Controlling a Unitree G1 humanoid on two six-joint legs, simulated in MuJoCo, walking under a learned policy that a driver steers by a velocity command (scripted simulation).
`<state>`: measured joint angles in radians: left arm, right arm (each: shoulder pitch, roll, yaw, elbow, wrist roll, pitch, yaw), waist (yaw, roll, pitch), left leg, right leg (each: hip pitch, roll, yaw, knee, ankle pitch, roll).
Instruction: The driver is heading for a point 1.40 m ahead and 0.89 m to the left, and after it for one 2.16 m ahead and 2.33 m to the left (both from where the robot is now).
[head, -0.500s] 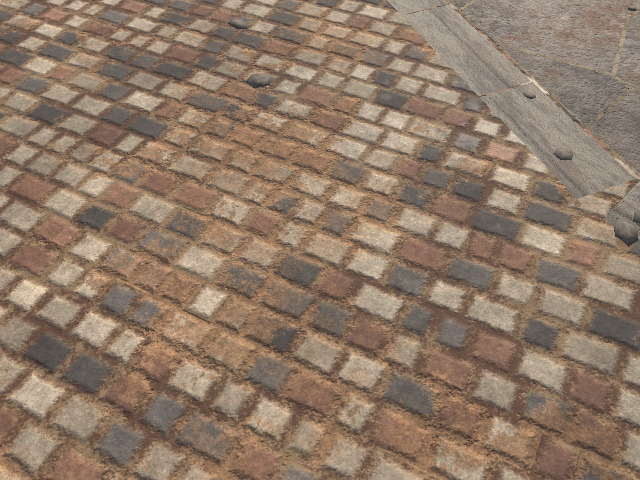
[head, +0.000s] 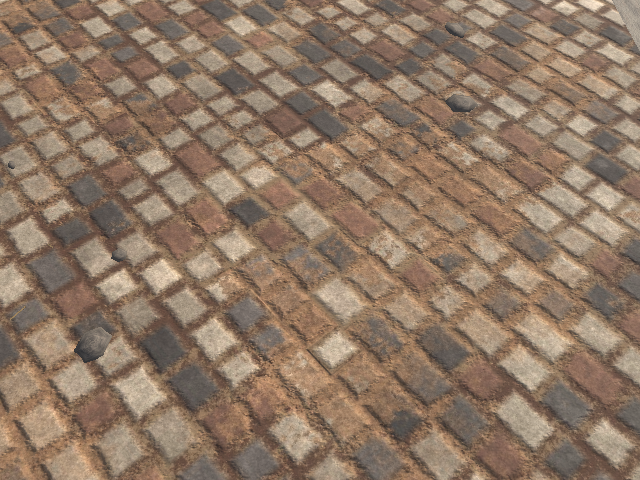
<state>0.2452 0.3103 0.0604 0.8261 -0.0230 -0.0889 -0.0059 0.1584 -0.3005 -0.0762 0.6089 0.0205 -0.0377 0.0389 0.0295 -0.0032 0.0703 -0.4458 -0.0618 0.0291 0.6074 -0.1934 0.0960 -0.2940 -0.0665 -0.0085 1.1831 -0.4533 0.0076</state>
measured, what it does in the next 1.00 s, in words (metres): walks ahead, turning left: right foot, then left foot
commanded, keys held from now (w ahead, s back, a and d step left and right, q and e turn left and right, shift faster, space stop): w+q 0.30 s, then w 0.50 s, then w+q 0.20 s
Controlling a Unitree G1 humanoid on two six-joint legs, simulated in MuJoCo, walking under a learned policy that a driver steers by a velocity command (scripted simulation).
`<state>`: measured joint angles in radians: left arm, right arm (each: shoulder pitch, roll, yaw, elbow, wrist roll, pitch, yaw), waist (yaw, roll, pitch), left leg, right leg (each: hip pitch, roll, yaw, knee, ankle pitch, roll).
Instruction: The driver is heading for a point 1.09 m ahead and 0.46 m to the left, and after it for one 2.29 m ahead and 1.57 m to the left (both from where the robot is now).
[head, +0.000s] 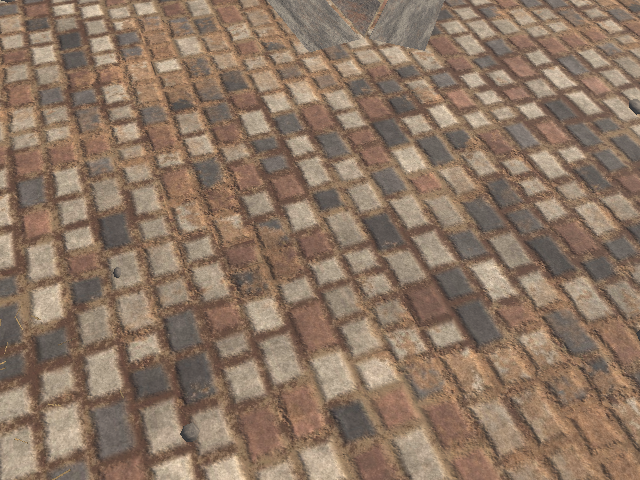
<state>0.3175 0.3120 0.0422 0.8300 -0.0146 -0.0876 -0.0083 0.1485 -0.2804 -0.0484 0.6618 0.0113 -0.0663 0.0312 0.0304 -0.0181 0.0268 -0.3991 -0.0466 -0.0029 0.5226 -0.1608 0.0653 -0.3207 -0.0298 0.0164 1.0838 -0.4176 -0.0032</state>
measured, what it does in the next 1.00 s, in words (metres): walks ahead, turning left: right foot, then left foot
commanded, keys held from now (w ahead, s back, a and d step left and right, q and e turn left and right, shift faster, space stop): w+q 1.00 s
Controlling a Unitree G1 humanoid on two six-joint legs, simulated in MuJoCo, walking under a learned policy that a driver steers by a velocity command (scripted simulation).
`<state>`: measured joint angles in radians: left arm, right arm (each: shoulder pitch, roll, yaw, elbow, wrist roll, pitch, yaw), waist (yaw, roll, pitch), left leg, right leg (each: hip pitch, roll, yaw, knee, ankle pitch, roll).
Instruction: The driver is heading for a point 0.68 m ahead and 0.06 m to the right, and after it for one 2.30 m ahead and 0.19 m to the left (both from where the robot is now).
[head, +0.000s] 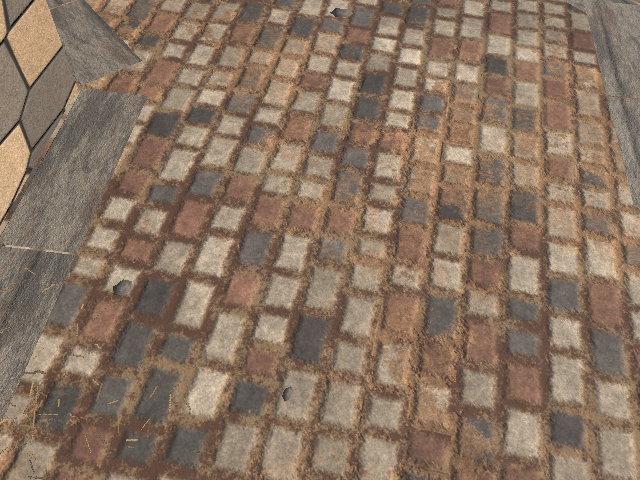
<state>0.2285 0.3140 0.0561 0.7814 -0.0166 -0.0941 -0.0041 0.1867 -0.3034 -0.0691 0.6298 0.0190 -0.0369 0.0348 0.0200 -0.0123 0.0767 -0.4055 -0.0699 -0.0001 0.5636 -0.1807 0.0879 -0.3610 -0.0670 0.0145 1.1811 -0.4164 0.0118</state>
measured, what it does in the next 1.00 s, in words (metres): walks ahead: right foot, then left foot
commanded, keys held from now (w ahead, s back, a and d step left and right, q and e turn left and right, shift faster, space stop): w+q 0.04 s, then w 0.74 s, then no key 0.22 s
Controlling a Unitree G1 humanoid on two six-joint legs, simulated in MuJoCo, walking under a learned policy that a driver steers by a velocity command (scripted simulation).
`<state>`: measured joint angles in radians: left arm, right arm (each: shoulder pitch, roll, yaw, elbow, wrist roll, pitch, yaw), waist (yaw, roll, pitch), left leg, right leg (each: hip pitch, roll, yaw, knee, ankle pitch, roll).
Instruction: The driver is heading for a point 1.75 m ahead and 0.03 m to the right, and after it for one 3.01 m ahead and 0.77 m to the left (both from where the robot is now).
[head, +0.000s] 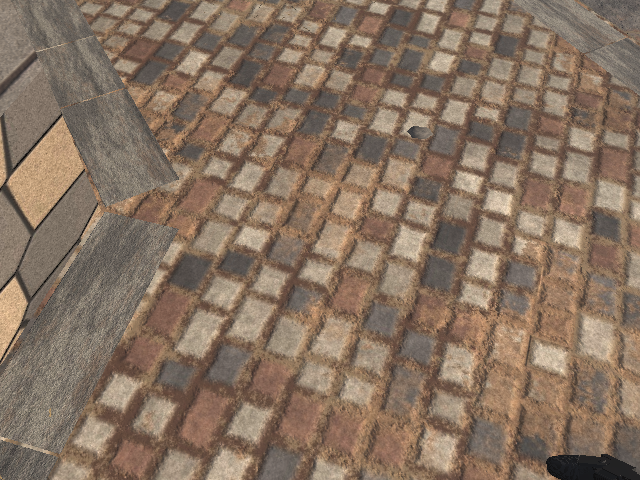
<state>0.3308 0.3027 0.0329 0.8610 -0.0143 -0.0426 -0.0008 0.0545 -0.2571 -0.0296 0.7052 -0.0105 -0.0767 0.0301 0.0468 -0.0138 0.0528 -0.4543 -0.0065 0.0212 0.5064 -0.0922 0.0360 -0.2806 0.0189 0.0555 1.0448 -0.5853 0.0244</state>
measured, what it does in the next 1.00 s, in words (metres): walks ahead: right foot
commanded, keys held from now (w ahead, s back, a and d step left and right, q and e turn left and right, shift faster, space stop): no key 1.00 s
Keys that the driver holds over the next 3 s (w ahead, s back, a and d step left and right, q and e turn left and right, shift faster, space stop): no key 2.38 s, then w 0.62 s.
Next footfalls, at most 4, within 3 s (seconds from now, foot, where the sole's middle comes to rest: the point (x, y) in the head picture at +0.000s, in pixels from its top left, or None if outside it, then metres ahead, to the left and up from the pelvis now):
0.24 right None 0.14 -0.15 -0.77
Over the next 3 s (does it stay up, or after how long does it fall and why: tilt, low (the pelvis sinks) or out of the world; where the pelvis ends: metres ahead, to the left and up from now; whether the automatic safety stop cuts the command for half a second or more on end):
stays up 0.30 -0.04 0.00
